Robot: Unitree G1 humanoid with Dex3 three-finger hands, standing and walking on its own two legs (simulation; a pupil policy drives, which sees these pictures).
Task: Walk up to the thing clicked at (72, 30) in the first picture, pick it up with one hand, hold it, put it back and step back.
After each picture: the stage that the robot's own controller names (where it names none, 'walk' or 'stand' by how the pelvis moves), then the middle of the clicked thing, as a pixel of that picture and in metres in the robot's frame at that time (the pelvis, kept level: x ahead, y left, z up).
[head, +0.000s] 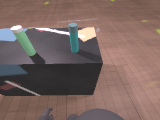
stand; (74, 39) +0.62 +0.18 +0.12
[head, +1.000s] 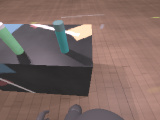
walk; (62, 38) +0.55 +0.28 +0.14
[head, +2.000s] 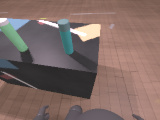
stand; (66, 38) +0.52 +0.22 +0.15
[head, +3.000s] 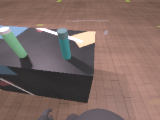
stand; (64, 45) +0.52 +0.24 +0.11
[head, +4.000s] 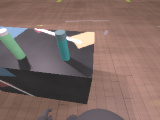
stand; (63, 47) +0.51 +0.24 +0.11
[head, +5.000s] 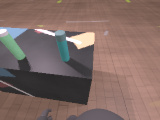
stand; (63, 47) +0.50 +0.25 +0.11
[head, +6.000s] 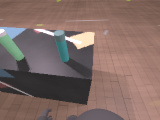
stand; (62, 47) +0.50 +0.25 +0.11
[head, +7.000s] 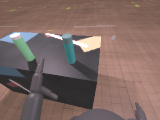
rise first; (69, 50) +0.50 +0.23 +0.12
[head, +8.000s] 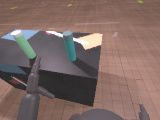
go down; (70, 47) +0.51 +0.23 +0.12
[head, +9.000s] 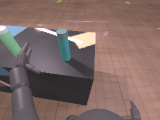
go down; (64, 46) +0.51 +0.22 +0.13
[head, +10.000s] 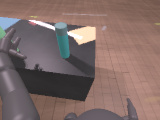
go down; (63, 42) +0.51 +0.21 +0.13
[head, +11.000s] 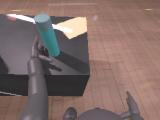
close in; (49, 39) +0.48 +0.24 +0.16
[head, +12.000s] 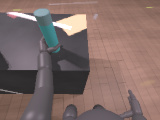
close; (49, 34) +0.51 +0.23 +0.18
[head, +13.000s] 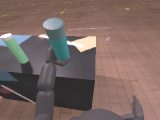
lift; (60, 47) +0.32 +0.17 +0.30
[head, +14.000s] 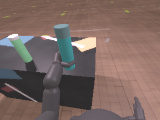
lift; (66, 49) +0.34 +0.16 +0.26
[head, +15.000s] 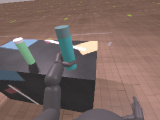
hold; (67, 50) +0.35 +0.16 +0.27
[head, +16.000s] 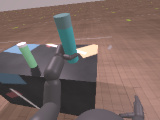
crouch; (68, 41) +0.33 +0.14 +0.34
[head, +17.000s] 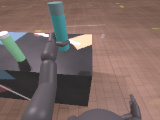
crouch; (60, 29) +0.46 +0.19 +0.31
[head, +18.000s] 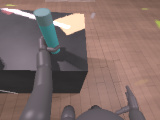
lower; (50, 35) +0.50 +0.22 +0.16
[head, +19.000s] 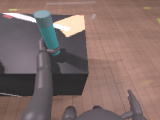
lower; (49, 36) +0.49 +0.22 +0.17
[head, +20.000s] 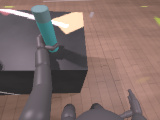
lower; (48, 33) +0.51 +0.23 +0.18
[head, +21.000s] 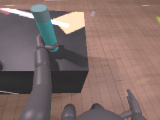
lower; (47, 32) +0.51 +0.23 +0.18
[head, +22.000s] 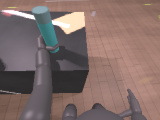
loosen; (48, 33) +0.51 +0.23 +0.18
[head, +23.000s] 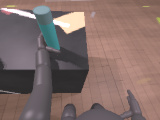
withdraw; (49, 33) +0.50 +0.22 +0.18
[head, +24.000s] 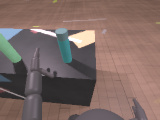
sink last; (65, 47) +0.47 +0.21 +0.15
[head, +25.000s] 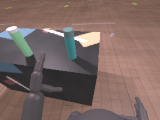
stand; (70, 45) +0.52 +0.22 +0.15
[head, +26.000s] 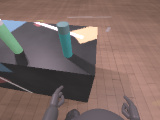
stand; (65, 42) +0.50 +0.22 +0.16
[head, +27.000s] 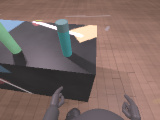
stand; (65, 40) +0.50 +0.22 +0.17
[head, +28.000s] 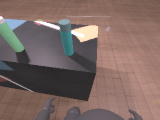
stand; (67, 39) +0.51 +0.21 +0.17
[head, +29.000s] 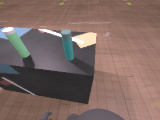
walk; (68, 46) +0.53 +0.22 +0.12
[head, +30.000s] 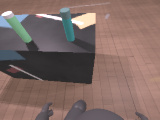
walk; (68, 26) +0.67 +0.24 +0.13
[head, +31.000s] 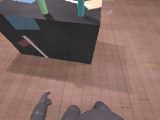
walk; (81, 2) +1.04 +0.18 +0.14
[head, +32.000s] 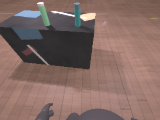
stand; (77, 15) +1.10 +0.23 +0.12
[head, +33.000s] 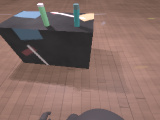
stand; (76, 16) +1.12 +0.23 +0.11
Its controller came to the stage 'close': yes
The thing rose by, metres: 0.21
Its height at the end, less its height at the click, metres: +0.00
